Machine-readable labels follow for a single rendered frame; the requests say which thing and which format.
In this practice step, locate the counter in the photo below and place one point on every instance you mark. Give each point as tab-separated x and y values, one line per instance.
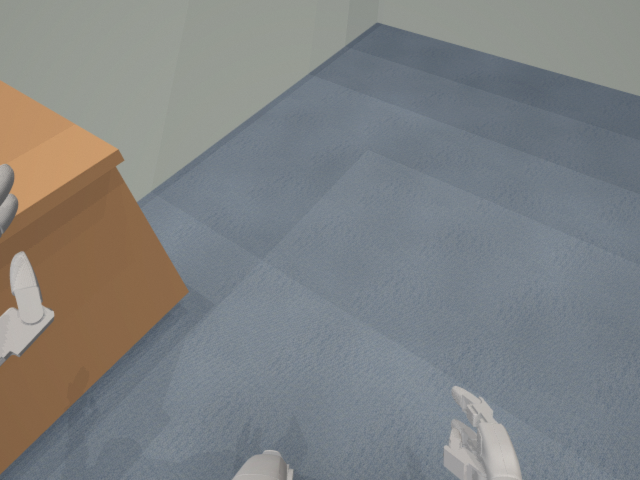
98	262

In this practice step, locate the robot left hand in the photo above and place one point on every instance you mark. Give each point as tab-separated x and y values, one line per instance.
19	328

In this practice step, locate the robot right hand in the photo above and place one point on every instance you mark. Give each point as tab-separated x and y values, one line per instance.
485	455

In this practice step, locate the left robot thigh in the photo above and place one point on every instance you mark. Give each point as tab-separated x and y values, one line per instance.
265	467

